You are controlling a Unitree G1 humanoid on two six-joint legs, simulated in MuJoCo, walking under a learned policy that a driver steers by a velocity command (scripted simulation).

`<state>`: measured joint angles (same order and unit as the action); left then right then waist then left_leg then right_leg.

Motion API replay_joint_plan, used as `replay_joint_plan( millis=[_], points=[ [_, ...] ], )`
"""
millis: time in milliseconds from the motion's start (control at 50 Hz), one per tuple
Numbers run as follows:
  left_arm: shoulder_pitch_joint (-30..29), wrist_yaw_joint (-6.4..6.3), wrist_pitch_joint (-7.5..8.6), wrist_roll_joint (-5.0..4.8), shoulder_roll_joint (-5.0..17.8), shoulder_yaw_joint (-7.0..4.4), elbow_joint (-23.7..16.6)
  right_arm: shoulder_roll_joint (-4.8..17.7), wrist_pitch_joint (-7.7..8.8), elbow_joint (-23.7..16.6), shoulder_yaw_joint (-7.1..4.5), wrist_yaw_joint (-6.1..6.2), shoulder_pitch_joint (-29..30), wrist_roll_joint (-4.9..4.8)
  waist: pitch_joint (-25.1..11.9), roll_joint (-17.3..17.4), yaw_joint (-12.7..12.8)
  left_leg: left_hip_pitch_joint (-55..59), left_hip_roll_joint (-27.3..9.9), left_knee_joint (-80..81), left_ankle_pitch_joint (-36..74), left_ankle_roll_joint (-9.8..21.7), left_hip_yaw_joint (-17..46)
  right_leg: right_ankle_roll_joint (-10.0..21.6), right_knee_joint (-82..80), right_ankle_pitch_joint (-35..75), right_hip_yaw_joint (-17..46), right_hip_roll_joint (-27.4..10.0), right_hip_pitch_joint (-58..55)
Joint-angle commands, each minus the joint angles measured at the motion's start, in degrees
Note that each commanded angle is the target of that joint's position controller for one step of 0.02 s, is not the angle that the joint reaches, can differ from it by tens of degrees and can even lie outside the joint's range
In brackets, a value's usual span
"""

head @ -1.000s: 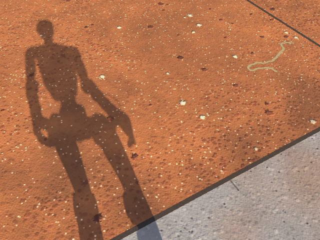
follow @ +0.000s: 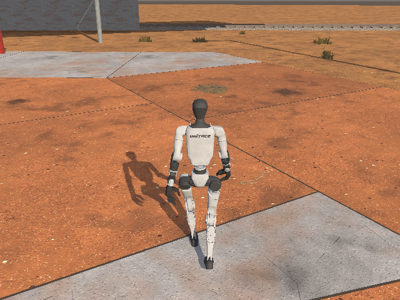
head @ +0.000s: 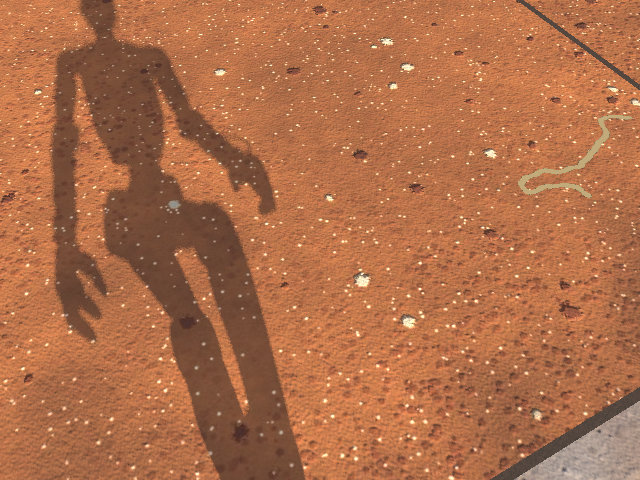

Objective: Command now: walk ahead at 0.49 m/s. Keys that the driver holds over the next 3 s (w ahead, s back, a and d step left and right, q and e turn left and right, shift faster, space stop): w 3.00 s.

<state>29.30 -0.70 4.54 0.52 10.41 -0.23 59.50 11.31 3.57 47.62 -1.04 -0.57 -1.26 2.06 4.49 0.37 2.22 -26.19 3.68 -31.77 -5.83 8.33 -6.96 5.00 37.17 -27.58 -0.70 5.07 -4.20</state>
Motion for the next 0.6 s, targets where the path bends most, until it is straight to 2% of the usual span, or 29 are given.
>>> replay_joint_plan(
  millis=[20,40,60,80,100,120,140,180,240,320,400,440,480,500,520,540,560,580,600],
  points=[
    [2.5,0.33,0.36,0.27,7.5,-1.75,-4.2,12.9,-0.38,5.0,-4.43,0.14,-23.5,-1.24,-17.0,4.1,-8.4,40.7,-25.1,15.6,-18.4,14.4,48.5,1.1,45.0,0.7,5.0,-0.8,38.1],
    [-3.0,0.52,0.6,0.43,8.7,-2.16,-6.3,10.0,-0.25,3.9,-3.65,-0.02,-16.4,-1.91,-7.2,2.6,-5.4,31.4,-23.6,19.1,-22.7,12.3,39.7,1.6,41.9,7.2,5.0,-4.6,40.7],
    [-6.2,0.79,0.78,0.72,8.5,-2.22,-6.8,6.9,0.24,3.7,-2.98,-0.31,-13.6,-1.79,-2.7,-0.3,-4.4,23.9,-21.3,21.6,-17.9,10.5,34.5,1.7,38.7,10.0,4.3,-6.2,38.9],
    [-6.7,0.97,0.37,0.98,7.5,-2.26,-6.7,5.3,0.86,4.4,-2.43,-0.27,-13.4,-1.39,-0.9,-1.4,-2.5,19.3,-19.0,22.5,-11.6,8.6,29.6,1.4,35.9,11.1,4.5,-7.7,36.2],
    [-5.5,1.32,-0.4,1.51,6.1,-1.99,-6.4,3.8,1.35,5.5,-1.88,-0.03,-14.1,-1.35,-0.9,-0.9,-0.7,15.7,-16.9,23.4,-7.0,7.0,25.5,0.6,33.3,11.5,4.4,-8.7,32.8],
    [-4.8,1.66,-1.02,1.6,4.5,-1.76,-6.0,3.6,1.9,6.5,-1.66,0.09,-15.4,-1.35,-1.1,-0.2,0.0,14.2,-16.0,24.0,-3.4,6.5,22.6,-0.1,31.5,11.6,3.9,-9.2,31.2],
    [-5.3,1.9,-1.41,1.67,3.9,-1.69,-6.2,4.1,2.45,7.4,-1.71,0.13,-17.0,-1.47,-1.0,0.1,0.2,13.6,-15.4,24.4,-0.1,6.4,20.5,-0.6,30.0,12.1,3.2,-9.5,31.3],
    [-9.2,2.21,-2.0,1.7,4.0,-1.76,-7.5,5.7,2.91,8.7,-1.93,0.1,-19.3,-1.64,0.2,1.0,0.1,13.3,-14.2,26.0,1.3,5.9,17.1,-1.6,26.3,15.3,1.7,-10.8,34.6],
    [-18.0,2.36,-2.33,1.39,4.9,-1.85,-10.3,6.1,2.73,9.8,-1.73,0.04,-22.8,-1.78,1.9,1.3,-1.9,16.3,-12.9,27.2,5.1,4.3,14.4,-3.0,18.7,22.5,-0.1,-12.0,41.1],
    [-26.4,2.5,-2.19,0.77,4.2,-1.39,-12.6,5.9,2.59,11.1,-1.26,0.3,-27.5,-1.78,1.6,2.4,-4.7,21.4,-11.8,25.8,12.5,1.8,11.6,-3.8,7.7,28.9,-2.2,-10.7,41.8],
    [-32.8,2.43,-1.98,0.69,4.2,-1.13,-14.4,5.9,2.31,12.6,-0.94,0.93,-31.3,-1.12,1.9,3.3,-6.7,29.2,-13.3,23.0,18.8,2.3,11.2,-3.1,0.7,28.2,-3.5,-8.7,42.7],
    [-34.8,2.41,-1.62,0.67,4.5,-1.19,-15.4,6.4,2.12,13.2,-1.02,1.31,-32.0,-0.67,2.3,3.6,-6.8,33.0,-14.9,21.0,22.3,3.2,11.5,-2.1,-1.7,25.1,-3.5,-8.0,42.7],
    [-33.5,2.26,-1.1,0.65,5.1,-1.47,-15.5,7.2,2.01,13.4,-1.21,1.67,-30.6,-0.46,1.9,3.9,-5.1,34.5,-16.0,17.7,30.0,2.8,10.9,-0.3,-4.6,20.7,-3.9,-6.6,38.8],
    [-30.1,1.95,-0.81,0.68,5.6,-1.83,-14.5,7.6,2.0,13.4,-1.33,1.8,-29.3,-0.49,0.3,4.3,-3.2,34.0,-15.9,13.9,37.9,2.1,10.0,0.8,-6.1,18.4,-4.6,-4.9,33.1],
    [-23.4,1.5,-0.42,0.75,6.5,-2.46,-12.3,8.2,1.89,13.4,-1.46,1.76,-28.5,-0.59,-3.0,4.4,-0.4,33.2,-15.2,6.8,44.1,1.3,9.3,2.0,-8.2,17.7,-5.2,-3.0,25.1],
    [-13.2,0.9,0.17,1.28,8.2,-3.37,-8.8,8.2,1.82,13.2,-1.37,1.62,-27.3,-0.99,-8.2,2.9,3.9,28.2,-13.1,-4.2,41.1,0.2,7.3,3.8,-11.2,20.5,-4.5,-3.1,11.9],
    [-2.5,0.17,0.6,2.82,12.8,-4.76,-6.7,6.4,2.06,11.1,-0.76,1.45,-26.6,-1.58,-15.6,-1.6,7.4,15.7,-10.4,-20.7,21.8,-0.8,5.4,7.0,-11.3,15.6,8.4,-15.2,-3.8],
    [-0.7,0.49,0.2,3.14,17.2,-5.88,-6.3,0.9,1.92,10.8,0.03,0.94,-33.8,-3.51,-21.7,-14.3,3.8,-4.6,0.6,-41.5,-22.4,-3.3,3.0,15.5,-17.1,14.1,36.4,-30.7,-16.8],
    [-4.2,1.14,-0.46,0.68,13.6,-5.46,-6.3,7.1,1.75,11.3,-1.63,1.15,-30.0,-1.84,-17.7,-5.0,3.4,-9.5,-1.9,-45.2,-21.5,-2.3,10.3,14.3,-20.6,11.4,37.7,-27.7,-11.9]
  ],
)
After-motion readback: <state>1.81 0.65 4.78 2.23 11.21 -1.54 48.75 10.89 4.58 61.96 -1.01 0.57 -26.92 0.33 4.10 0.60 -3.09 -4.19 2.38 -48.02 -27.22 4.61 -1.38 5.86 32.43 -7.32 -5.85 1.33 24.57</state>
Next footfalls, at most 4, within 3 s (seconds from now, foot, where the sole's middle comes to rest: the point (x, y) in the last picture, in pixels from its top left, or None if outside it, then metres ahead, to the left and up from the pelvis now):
0.54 right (406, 470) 0.47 -0.12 -0.75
1.12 left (322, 334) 0.76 0.06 -0.75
1.68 right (393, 232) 1.06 -0.11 -0.75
2.26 left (324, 150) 1.36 0.08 -0.75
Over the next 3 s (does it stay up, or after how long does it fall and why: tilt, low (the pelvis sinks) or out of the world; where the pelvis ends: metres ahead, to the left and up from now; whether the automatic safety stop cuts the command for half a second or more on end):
stays up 1.59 -0.03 0.03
